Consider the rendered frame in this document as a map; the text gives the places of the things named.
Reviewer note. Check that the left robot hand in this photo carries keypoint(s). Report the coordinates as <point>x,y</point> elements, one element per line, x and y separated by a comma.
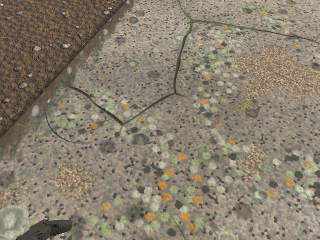
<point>45,229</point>

